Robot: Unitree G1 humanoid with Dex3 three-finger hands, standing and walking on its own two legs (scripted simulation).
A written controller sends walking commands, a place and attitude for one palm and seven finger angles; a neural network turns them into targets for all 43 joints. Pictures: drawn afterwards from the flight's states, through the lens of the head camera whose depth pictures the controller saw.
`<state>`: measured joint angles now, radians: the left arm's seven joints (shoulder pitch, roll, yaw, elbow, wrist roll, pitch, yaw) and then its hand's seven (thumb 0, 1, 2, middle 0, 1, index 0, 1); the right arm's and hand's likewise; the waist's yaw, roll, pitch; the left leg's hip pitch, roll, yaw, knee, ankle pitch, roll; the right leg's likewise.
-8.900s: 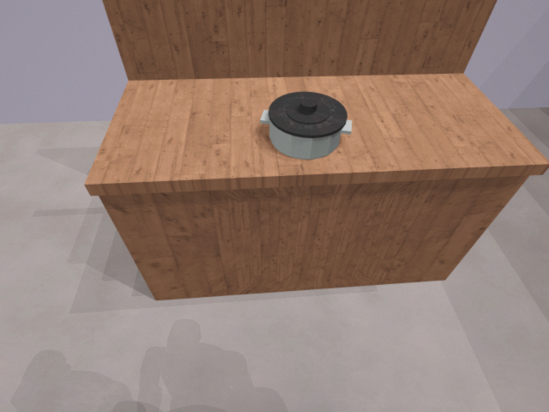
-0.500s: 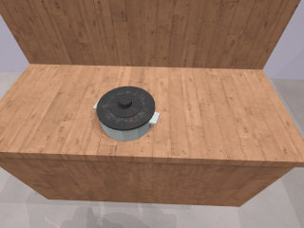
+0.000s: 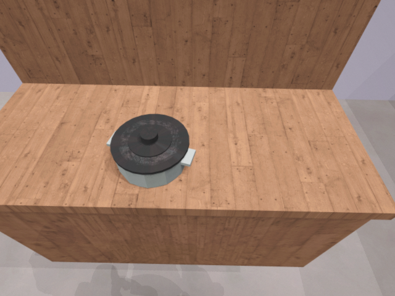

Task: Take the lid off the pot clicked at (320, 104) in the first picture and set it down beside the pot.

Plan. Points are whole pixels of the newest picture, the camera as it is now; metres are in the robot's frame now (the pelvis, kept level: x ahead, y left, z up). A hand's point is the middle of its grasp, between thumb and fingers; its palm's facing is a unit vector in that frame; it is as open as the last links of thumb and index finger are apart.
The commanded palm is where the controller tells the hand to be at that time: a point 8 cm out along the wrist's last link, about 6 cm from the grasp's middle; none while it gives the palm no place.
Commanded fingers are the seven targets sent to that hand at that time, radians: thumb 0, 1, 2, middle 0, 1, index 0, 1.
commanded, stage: look again from close up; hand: left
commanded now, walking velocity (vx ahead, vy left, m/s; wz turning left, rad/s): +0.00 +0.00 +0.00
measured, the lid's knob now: (149, 135) +0.49 +0.16 +0.01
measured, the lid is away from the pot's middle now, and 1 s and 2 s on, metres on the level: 0.00 0.00 0.00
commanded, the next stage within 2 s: lift the closed hand beside the body in 0.40 s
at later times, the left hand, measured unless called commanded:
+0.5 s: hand out of the picture -0.01 +0.16 -0.18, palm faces +0.02 -0.99 -0.16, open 7.4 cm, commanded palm +0.09 +0.21 -0.07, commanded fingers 0.00 0.90 0.90 -0.24 -0.35 -0.24 -0.35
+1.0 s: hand out of the picture +0.09 +0.20 -0.07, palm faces +0.28 -0.92 -0.29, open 3.6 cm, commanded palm +0.05 +0.24 -0.04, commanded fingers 0.00 0.90 0.90 -1.30 -1.50 -1.30 -1.50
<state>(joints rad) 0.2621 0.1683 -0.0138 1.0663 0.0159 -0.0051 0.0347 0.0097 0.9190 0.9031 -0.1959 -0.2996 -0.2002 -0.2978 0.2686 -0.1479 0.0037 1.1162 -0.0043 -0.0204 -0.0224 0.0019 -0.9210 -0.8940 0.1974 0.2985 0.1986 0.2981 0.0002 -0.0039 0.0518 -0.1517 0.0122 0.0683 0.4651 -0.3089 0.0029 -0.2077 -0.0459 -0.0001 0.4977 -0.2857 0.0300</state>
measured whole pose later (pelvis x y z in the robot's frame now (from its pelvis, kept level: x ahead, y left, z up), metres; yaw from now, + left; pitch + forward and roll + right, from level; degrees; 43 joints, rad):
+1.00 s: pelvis -0.03 -0.02 +0.00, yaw +4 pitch +0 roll -1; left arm 0.49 0.18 0.07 0.20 -0.01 0.01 0.11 0.01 0.91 0.90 -0.92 -1.09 -0.92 -1.09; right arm 0.10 -0.24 -0.02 0.58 0.01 -0.12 -0.02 0.00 -0.91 -0.89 0.20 0.30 0.20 0.30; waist 0.03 0.01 0.03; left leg -0.24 0.03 -0.01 0.51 -0.28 -0.01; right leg -0.24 -0.03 -0.08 0.48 -0.25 0.01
